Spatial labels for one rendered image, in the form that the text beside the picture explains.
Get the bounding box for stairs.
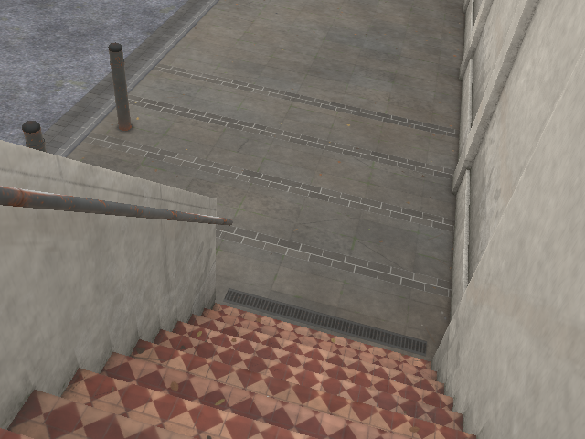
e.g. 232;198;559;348
0;303;476;439

